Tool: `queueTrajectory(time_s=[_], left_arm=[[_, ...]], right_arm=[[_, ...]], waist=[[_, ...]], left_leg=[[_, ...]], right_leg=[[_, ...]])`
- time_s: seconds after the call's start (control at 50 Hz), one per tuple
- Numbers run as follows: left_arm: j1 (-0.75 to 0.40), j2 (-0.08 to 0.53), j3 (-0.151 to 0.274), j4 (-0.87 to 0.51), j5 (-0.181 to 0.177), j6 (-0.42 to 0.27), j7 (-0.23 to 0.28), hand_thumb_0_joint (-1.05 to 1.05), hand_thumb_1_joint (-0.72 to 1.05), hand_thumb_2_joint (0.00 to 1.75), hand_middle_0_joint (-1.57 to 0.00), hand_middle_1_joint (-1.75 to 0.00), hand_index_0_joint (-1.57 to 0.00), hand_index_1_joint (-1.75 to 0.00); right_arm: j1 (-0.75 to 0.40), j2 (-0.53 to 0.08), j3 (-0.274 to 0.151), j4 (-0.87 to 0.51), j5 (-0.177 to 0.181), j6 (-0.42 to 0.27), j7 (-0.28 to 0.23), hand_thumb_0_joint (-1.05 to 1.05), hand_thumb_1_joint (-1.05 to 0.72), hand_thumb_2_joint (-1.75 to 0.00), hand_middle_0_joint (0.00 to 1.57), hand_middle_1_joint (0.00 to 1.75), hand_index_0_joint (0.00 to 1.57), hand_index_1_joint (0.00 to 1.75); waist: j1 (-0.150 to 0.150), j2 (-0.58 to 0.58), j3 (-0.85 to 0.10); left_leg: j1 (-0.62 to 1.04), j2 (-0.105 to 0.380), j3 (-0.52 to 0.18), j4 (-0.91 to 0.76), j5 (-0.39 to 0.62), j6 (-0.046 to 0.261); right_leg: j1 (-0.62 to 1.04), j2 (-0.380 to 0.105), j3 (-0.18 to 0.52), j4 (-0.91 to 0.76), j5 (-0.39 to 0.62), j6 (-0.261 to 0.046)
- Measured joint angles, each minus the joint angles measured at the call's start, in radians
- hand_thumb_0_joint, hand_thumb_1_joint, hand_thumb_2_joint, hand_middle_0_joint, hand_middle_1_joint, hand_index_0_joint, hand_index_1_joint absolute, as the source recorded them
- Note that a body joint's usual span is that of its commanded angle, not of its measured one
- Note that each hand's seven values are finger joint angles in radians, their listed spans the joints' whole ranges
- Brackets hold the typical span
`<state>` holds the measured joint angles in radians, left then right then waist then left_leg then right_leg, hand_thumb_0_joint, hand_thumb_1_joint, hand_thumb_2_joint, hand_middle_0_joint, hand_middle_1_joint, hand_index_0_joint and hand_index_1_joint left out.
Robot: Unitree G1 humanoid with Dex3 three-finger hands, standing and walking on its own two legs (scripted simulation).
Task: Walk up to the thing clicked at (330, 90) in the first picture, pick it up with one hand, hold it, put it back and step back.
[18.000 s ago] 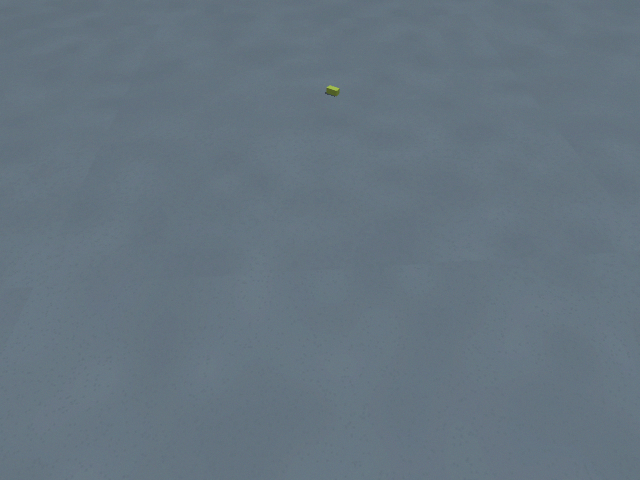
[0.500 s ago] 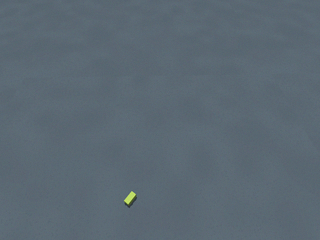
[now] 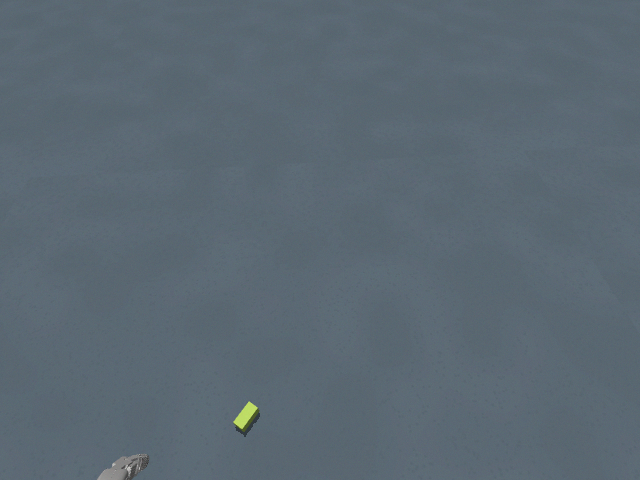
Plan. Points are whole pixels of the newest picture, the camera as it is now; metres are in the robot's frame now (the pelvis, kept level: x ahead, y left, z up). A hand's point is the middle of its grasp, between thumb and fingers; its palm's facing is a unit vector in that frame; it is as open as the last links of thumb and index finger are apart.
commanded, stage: walk up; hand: left
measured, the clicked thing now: (246, 416) +0.40 +0.26 -0.76
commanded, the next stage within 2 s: stand in 0.88 s
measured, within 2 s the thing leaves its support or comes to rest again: neither
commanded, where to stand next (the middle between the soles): +0.01 +0.02 m, yaw +1 degrees
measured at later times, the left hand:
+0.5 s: hand out of the picture +0.06 +0.26 -0.15, palm faces +0.00 -0.95 -0.32, open 7.4 cm
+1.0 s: hand out of the picture +0.05 +0.27 -0.15, palm faces -0.02 -0.94 -0.33, open 7.4 cm
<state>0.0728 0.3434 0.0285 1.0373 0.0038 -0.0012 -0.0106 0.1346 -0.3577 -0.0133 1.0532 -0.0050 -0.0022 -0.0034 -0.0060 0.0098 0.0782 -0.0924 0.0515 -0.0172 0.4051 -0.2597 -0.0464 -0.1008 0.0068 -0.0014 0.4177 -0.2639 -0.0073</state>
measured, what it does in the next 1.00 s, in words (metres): stands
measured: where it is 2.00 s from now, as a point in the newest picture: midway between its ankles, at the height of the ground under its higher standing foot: outside the picture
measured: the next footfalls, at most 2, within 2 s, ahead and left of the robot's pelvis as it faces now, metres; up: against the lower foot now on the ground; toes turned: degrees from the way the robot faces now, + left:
none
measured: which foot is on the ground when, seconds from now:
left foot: down 0.00-1.00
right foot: down 0.00-1.00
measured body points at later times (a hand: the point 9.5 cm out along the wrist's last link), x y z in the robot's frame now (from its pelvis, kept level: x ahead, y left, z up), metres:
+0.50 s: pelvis -0.01 +0.01 +0.01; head -0.01 +0.01 +0.46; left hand +0.06 +0.31 -0.13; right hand +0.06 -0.29 -0.12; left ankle -0.02 +0.15 -0.74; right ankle -0.02 -0.11 -0.74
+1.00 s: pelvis -0.02 +0.02 +0.01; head -0.01 +0.02 +0.46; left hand +0.05 +0.32 -0.13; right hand +0.05 -0.28 -0.13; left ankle -0.02 +0.15 -0.74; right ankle -0.02 -0.11 -0.74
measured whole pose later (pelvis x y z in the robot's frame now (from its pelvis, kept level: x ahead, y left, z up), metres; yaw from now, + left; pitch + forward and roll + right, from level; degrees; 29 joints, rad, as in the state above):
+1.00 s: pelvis -0.02 +0.02 +0.01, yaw +0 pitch -3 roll +0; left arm 0.11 0.35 0.02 1.13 0.02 0.00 -0.01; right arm 0.12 -0.34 -0.01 1.12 -0.01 0.00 0.00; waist 0.00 0.00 0.07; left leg -0.09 0.03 0.00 0.31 -0.18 -0.03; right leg -0.09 -0.02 0.01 0.32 -0.18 0.02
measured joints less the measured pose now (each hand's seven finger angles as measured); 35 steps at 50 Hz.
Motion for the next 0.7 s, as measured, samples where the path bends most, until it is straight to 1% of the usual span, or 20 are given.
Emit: queueTrajectory(time_s=[0.18,0.44,0.7], left_arm=[[-0.020,0.006,0.002,0.051,0.005,0.005,0.001,0.00,0.90,0.90,-0.21,-0.30,-0.21,-0.30],[0.016,0.003,0.002,0.103,0.009,0.009,-0.004,0.01,0.90,0.90,-0.20,-0.30,-0.21,-0.30],[0.036,0.001,0.000,0.117,0.011,0.008,-0.005,0.01,0.90,0.90,-0.20,-0.30,-0.21,-0.30]], right_arm=[[-0.023,0.008,0.003,0.030,-0.002,0.000,0.002,0.01,-0.91,-0.90,0.20,0.30,0.20,0.30],[-0.023,0.012,0.000,0.058,-0.004,-0.001,0.002,0.01,-0.91,-0.90,0.20,0.30,0.20,0.30],[-0.018,0.020,-0.003,0.075,-0.006,-0.001,0.005,0.01,-0.91,-0.90,0.20,0.30,0.20,0.30]], waist=[[0.000,-0.009,-0.004],[0.011,-0.018,-0.010],[0.015,-0.017,-0.014]], left_leg=[[0.022,0.000,0.005,-0.060,0.035,0.001],[0.029,-0.010,0.011,-0.087,0.060,0.010],[0.020,-0.020,0.013,-0.095,0.074,0.019]], right_leg=[[0.021,-0.001,0.004,-0.060,0.037,0.003],[0.029,-0.010,0.010,-0.092,0.066,0.013],[0.020,-0.021,0.011,-0.101,0.080,0.022]])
